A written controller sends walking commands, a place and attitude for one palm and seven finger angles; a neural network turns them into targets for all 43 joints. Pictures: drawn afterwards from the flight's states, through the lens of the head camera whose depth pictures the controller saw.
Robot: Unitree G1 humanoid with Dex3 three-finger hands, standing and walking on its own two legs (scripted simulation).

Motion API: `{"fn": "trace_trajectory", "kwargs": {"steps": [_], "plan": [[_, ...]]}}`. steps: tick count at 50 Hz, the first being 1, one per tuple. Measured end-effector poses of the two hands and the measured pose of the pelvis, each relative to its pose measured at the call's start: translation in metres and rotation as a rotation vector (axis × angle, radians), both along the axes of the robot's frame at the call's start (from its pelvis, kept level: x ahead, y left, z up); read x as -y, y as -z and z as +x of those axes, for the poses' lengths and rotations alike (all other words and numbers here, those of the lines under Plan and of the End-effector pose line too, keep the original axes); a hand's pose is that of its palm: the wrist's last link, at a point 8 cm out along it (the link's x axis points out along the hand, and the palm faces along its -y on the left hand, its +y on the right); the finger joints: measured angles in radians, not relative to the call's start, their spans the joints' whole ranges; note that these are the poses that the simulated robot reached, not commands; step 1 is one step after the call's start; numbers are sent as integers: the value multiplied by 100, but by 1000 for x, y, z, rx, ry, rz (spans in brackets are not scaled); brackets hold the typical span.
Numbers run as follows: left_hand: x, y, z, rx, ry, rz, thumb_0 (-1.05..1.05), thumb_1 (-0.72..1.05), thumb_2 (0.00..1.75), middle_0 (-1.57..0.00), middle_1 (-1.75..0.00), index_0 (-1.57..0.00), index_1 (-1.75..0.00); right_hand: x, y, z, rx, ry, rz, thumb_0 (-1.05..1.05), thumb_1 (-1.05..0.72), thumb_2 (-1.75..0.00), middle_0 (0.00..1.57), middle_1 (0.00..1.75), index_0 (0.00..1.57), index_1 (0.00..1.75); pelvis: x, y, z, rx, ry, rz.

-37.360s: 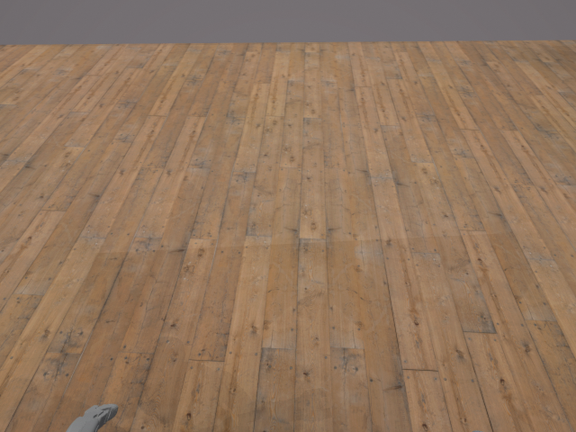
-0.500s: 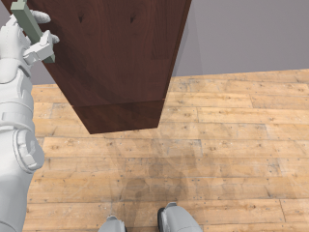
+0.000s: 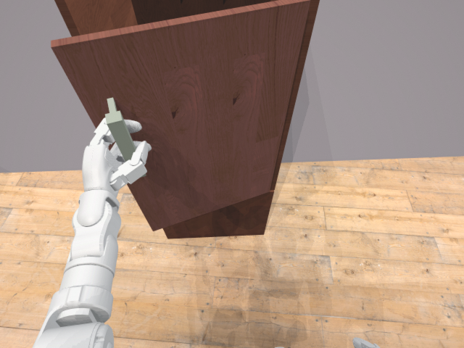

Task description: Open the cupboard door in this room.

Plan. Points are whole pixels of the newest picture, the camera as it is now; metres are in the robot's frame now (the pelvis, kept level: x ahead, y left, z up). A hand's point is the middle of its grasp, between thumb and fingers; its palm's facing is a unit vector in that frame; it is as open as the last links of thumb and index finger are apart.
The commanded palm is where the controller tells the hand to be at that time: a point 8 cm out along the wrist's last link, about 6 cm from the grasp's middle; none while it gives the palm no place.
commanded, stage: pull the door open along its arc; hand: left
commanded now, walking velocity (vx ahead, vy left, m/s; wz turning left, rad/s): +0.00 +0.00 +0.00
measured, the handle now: (126, 140) +0.46 +0.18 +0.09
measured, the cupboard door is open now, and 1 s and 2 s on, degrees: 18 48 45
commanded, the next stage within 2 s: open thumb and fingers to let go in 0.94 s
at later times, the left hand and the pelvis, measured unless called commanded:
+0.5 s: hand (155, 172) +0.39 +0.12 +0.09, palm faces +0.47 -0.88 -0.03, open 5.8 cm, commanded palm +0.33 +0.16 +0.09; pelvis -0.03 -0.03 +0.00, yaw +4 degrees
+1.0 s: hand (214, 231) +0.28 +0.02 +0.09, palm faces +0.29 -0.96 -0.04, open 6.3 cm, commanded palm +0.24 +0.07 +0.09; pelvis -0.02 -0.03 +0.01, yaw +4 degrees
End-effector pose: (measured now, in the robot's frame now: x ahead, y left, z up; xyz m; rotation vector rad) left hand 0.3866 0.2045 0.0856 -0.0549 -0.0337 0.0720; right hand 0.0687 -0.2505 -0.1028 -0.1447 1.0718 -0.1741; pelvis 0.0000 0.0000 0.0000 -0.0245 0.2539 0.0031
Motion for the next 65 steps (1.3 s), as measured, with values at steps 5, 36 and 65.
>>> {"fn": "trace_trajectory", "kwargs": {"steps": [5, 36, 65], "plan": [[23, -1, -29, -3, -169, -7, 1, 67, 74, -37, -135, -38, -134, -11, -3, 42, 102, -99, 17, 1, -91, -90, 20, 30, 20, 30, 3, 0, -7, 38, -29, 6], [66, -3, -75, -13, -360, 47, 0, 71, 74, -36, -135, -34, -134, 29, 12, -24, -12, -69, -25, 1, -91, -90, 20, 30, 20, 30, 31, -5, -25, 106, -37, 32], [122, -11, -126, -63, -330, 94, 1, 45, 70, -38, -131, -37, -131, -39, -19, 123, 267, -293, 84, 1, -91, -90, 20, 30, 20, 30, 37, -3, -15, 169, -96, 39]]}}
